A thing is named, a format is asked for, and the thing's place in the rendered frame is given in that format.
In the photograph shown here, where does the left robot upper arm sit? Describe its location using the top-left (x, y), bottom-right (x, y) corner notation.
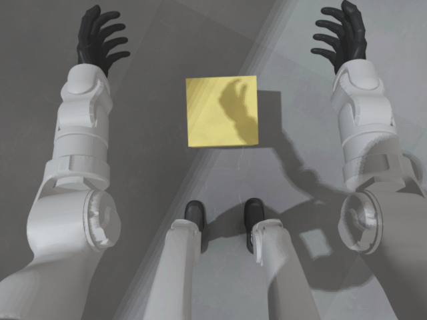
top-left (0, 189), bottom-right (121, 320)

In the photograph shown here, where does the carton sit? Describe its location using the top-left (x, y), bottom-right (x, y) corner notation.
top-left (185, 76), bottom-right (258, 147)

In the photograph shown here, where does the robot right thigh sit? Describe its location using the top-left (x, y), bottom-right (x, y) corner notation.
top-left (253, 225), bottom-right (321, 320)

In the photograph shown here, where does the robot right hand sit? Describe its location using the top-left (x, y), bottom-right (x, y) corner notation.
top-left (311, 0), bottom-right (367, 74)

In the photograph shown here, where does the robot left hand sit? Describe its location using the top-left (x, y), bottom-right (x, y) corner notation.
top-left (77, 5), bottom-right (130, 77)

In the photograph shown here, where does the right robot upper arm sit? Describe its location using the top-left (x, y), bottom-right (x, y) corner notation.
top-left (338, 189), bottom-right (427, 320)

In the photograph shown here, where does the robot left thigh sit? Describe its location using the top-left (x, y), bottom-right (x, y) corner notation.
top-left (143, 226), bottom-right (201, 320)

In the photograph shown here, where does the robot thigh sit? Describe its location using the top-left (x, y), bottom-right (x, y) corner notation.
top-left (253, 225), bottom-right (321, 320)
top-left (143, 226), bottom-right (201, 320)

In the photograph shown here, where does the robot right forearm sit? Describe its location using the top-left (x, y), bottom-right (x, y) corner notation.
top-left (330, 59), bottom-right (427, 200)

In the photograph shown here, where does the robot left forearm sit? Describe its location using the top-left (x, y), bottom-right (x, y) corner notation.
top-left (27, 64), bottom-right (113, 250)

